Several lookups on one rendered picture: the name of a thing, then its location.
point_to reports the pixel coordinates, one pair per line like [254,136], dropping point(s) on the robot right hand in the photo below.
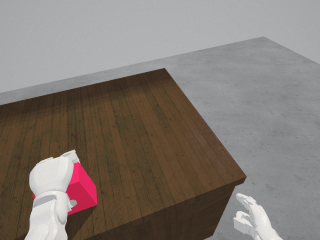
[257,216]

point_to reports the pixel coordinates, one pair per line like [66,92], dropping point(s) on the right robot forearm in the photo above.
[265,233]

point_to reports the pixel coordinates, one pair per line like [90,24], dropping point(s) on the sponge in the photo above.
[80,188]

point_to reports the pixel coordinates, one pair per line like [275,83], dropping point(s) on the table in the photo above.
[160,171]

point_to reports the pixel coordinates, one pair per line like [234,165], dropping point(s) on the left robot forearm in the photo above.
[48,217]

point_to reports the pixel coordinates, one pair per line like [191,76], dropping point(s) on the robot left hand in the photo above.
[54,174]

